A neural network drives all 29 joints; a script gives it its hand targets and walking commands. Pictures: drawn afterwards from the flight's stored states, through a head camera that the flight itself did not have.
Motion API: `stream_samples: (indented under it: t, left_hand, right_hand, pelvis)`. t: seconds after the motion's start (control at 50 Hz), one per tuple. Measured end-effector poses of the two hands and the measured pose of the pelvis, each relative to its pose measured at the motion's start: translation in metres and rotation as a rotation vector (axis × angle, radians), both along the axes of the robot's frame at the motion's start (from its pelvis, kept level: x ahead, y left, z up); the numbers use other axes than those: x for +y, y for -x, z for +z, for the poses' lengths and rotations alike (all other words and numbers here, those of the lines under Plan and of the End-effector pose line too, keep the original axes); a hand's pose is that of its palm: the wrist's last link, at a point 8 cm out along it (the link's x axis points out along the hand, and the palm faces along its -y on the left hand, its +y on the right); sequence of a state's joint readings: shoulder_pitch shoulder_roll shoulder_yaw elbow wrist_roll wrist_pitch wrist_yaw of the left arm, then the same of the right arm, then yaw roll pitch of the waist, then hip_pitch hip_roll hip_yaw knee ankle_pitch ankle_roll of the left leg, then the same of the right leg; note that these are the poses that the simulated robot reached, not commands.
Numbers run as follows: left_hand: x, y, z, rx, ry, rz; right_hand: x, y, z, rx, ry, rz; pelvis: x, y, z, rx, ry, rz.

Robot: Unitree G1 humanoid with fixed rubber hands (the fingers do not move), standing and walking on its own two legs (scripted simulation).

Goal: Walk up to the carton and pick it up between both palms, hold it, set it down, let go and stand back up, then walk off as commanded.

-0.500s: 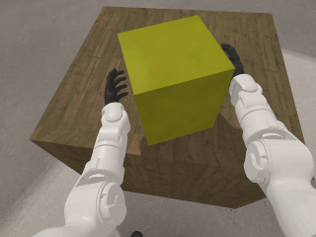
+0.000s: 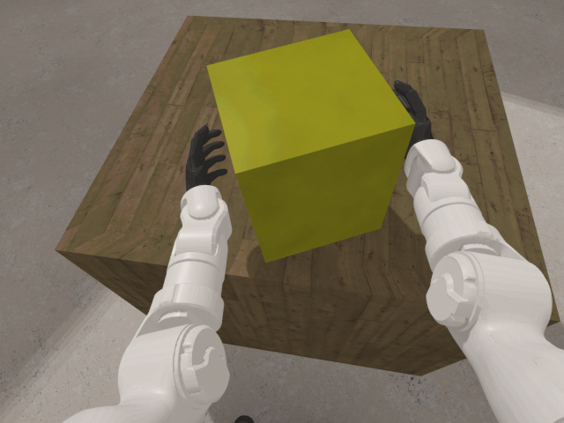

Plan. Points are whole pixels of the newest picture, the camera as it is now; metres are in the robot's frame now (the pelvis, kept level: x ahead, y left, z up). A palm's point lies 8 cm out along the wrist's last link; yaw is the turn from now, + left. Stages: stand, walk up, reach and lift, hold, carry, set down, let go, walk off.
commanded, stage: reach and lift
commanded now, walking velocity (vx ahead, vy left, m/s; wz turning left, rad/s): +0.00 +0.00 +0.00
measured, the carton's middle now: (303, 156) +0.50 +0.03 +0.05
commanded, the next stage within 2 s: none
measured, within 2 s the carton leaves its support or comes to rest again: leaves its support in 1.00 s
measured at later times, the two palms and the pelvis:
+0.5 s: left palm (198, 186) +0.41 +0.17 +0.08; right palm (410, 138) +0.50 -0.12 +0.11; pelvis +0.00 +0.00 +0.00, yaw +0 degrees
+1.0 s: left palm (183, 202) +0.38 +0.18 +0.08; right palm (400, 163) +0.46 -0.11 +0.10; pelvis -0.02 +0.01 +0.00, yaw +0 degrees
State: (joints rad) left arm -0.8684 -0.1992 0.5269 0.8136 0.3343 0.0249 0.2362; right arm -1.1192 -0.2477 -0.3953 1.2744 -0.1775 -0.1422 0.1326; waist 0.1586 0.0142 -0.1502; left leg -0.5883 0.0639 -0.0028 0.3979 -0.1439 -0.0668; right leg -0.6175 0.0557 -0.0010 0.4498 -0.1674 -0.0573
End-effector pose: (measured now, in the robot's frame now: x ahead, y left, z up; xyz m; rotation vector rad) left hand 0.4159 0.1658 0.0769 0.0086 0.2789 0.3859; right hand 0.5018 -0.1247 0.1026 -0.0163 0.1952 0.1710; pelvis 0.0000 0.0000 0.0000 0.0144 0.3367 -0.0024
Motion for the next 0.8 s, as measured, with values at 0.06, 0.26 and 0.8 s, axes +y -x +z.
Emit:
stream_samples:
  t: [0.06, 0.26, 0.8]
  left_hand:
    - [0.001, 0.001, 0.0, 0.0, 0.003, 0.002]
    - [0.001, 0.002, 0.0, 0.001, 0.008, 0.009]
    - [0.01, 0.018, 0.002, 0.022, 0.031, 0.048]
  right_hand:
    - [0.001, 0.0, 0.001, -0.002, -0.001, 0.001]
    - [0.003, 0.001, 0.001, -0.003, -0.008, -0.005]
    - [0.014, 0.02, 0.002, -0.006, 0.013, -0.013]
  pelvis:
    - [0.0, 0.0, 0.0, -0.001, 0.0, 0.0]
    - [0.0, 0.0, 0.0, -0.002, 0.0, 0.001]
    - [0.004, 0.012, 0.001, -0.02, 0.005, 0.0]
